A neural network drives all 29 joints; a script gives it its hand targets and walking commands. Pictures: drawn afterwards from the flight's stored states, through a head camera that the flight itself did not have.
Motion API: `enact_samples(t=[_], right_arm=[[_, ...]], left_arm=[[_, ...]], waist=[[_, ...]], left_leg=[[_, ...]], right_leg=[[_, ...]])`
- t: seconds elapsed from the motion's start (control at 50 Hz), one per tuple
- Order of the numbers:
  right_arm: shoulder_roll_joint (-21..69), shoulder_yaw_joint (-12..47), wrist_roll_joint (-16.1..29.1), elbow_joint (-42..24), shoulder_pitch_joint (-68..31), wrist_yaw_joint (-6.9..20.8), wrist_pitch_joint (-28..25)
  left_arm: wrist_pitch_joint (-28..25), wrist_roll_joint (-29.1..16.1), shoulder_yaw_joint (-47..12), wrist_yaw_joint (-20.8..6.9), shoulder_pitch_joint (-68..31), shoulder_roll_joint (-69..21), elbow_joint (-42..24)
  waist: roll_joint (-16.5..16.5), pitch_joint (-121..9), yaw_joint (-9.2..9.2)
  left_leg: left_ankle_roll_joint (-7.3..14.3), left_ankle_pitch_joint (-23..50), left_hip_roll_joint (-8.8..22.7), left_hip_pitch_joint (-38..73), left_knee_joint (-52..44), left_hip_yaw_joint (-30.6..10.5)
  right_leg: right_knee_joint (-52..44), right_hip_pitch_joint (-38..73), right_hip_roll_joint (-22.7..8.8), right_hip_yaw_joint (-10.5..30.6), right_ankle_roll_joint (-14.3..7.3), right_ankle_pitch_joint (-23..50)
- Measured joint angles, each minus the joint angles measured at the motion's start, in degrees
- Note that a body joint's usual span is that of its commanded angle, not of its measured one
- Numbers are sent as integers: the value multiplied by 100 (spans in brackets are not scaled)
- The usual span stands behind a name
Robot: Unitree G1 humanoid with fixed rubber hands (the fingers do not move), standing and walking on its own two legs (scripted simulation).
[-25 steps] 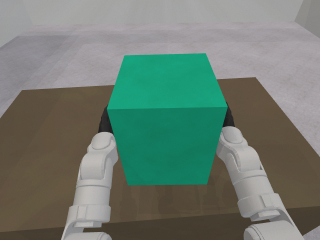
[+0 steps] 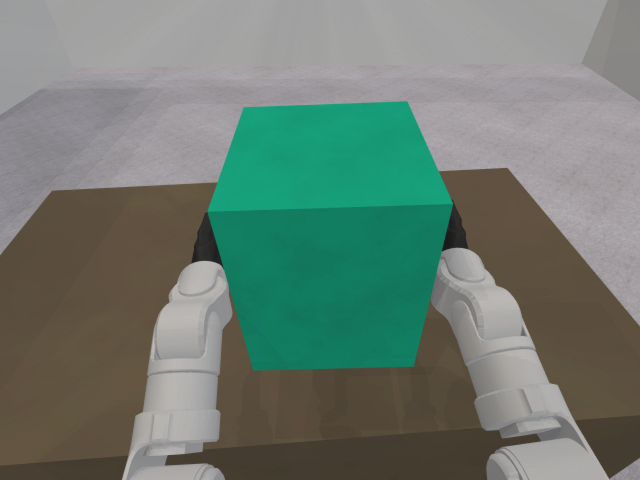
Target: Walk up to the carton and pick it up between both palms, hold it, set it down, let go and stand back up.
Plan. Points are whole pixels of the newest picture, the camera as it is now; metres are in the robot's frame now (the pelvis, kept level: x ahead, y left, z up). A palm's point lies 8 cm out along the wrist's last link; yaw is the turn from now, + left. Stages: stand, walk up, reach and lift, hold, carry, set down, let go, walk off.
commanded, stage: hold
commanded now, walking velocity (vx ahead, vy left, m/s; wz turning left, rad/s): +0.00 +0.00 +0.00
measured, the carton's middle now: (329, 237) +0.38 +0.00 +0.17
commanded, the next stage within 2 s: none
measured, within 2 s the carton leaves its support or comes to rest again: neither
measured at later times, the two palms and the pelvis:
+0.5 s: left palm (209, 262) +0.36 +0.15 +0.15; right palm (445, 245) +0.37 -0.14 +0.16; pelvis +0.00 +0.00 +0.00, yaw +0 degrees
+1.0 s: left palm (206, 262) +0.35 +0.15 +0.16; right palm (447, 243) +0.36 -0.14 +0.16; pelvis +0.00 +0.00 +0.00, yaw +0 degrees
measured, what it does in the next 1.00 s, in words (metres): stands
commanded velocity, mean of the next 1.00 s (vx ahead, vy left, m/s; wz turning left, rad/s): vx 0.00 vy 0.00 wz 0.00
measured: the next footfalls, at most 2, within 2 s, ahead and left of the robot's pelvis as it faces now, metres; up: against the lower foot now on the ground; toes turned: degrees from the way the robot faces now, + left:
none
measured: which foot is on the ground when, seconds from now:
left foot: down 0.00-1.00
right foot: down 0.00-1.00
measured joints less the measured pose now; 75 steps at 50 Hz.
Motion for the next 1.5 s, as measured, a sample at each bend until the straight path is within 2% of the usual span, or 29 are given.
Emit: enact_samples(t=[0.32,0.72,1.5], right_arm=[[-18,0,0,196,-263,30,28],[-17,0,92,105,-269,18,210],[-25,0,92,105,-304,22,240]], left_arm=[[31,15,163,-5,-98,-36,34],[419,47,163,40,-98,-37,-249],[448,70,167,32,-107,-37,-249]], waist=[[0,52,0],[0,51,0],[0,52,0]], left_leg=[[0,25,0,26,-36,0],[0,25,0,71,-18,0],[-1,24,0,74,-31,-1]], right_leg=[[18,0,1,0,0,-2],[27,49,1,0,0,1],[14,51,1,0,0,1]])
